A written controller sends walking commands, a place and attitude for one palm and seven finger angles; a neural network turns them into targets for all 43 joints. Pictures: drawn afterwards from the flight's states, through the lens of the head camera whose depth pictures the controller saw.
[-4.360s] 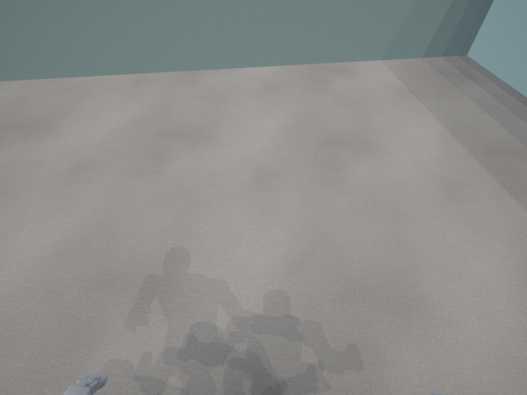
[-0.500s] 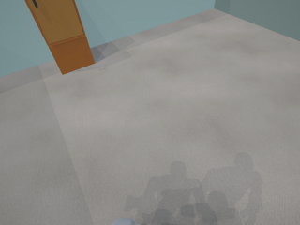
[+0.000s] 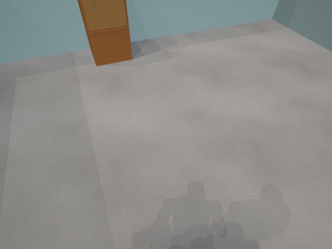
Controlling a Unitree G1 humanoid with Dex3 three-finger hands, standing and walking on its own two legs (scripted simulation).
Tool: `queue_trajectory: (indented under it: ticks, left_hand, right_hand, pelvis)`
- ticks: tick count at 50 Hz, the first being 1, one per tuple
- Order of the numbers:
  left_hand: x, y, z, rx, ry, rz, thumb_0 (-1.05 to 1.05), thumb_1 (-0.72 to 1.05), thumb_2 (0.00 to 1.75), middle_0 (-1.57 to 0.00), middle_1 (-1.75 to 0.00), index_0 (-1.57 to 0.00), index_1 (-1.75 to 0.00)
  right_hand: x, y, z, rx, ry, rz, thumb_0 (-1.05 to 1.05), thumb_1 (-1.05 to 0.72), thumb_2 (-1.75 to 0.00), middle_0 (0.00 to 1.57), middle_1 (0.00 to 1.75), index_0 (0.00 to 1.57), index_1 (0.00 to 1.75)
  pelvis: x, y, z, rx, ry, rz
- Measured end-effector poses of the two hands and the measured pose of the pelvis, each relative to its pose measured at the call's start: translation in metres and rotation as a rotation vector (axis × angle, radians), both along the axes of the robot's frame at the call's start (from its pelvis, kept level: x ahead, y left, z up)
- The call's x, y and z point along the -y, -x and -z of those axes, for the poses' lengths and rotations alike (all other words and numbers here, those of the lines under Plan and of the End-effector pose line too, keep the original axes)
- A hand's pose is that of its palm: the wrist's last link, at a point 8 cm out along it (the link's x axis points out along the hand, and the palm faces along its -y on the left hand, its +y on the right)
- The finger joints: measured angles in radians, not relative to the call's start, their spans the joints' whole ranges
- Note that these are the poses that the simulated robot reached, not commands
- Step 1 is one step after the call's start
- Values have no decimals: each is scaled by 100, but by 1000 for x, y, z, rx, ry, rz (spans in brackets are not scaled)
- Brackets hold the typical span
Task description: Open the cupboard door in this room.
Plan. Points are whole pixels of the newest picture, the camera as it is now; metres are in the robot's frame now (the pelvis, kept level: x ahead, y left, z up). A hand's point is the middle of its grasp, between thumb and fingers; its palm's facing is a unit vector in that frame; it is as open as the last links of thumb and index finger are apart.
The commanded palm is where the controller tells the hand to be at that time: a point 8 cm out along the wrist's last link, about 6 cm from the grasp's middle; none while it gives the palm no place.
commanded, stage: turn or walk to find it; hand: left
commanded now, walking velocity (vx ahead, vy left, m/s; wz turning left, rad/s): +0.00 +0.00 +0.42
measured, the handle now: out of the picture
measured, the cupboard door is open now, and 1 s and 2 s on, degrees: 0 0 0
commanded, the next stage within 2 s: stand and wait in 0.46 s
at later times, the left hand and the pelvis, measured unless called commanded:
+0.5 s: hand out of the picture -0.04 +0.18 -0.17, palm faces +0.26 -0.94 -0.23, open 7.4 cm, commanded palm none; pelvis -0.05 -0.02 -0.01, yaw +13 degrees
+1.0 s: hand out of the picture -0.11 +0.18 -0.17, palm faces +0.34 -0.91 -0.25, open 7.4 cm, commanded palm none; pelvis -0.09 -0.01 -0.01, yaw +18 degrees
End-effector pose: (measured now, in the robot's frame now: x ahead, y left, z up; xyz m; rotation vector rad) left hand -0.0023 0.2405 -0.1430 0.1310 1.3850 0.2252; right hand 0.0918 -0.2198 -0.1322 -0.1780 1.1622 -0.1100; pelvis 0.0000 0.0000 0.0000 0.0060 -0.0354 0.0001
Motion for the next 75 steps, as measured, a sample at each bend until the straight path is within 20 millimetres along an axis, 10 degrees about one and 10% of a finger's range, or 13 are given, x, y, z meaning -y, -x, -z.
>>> queue_trajectory:
  ticks: [7,18,29,36,60,75]
  left_hand:
    - [14,-22,-12,148,-67,8,0,91,90,-20,-30,-20,-30]
    - [28,15,-22,170,-69,-70,0,90,90,-20,-30,-20,-30]
    - [-7,90,17,89,-11,-210,0,90,90,-20,-30,-20,-30]
    - [-17,122,6,12,1,-238,0,91,90,-20,-30,-20,-30]
    - [31,161,-10,80,-36,-329,0,91,90,-20,-30,-20,-30]
    - [-17,227,9,11,-4,-435,0,91,90,-20,-30,-20,-30]
  right_hand:
    - [34,37,24,-69,-19,9,0,-91,-90,20,30,21,30]
    - [65,76,15,-195,24,-39,1,-91,-90,20,30,20,29]
    - [12,48,8,-114,84,-192,1,-91,-90,19,30,20,29]
    - [-28,39,-6,-32,55,-225,0,-91,-90,20,30,20,29]
    - [14,80,16,-201,35,-285,1,-91,-90,20,30,20,29]
    - [-62,61,-4,-48,75,-430,0,-91,-90,20,30,20,29]
  pelvis:
    - [21,19,9,-5,-17,-49]
    - [32,39,0,-4,-21,-168]
    - [-1,64,15,-15,5,-252]
    - [-14,71,1,-9,14,-250]
    - [14,103,1,-18,-10,-398]
    - [-25,132,3,-24,20,-456]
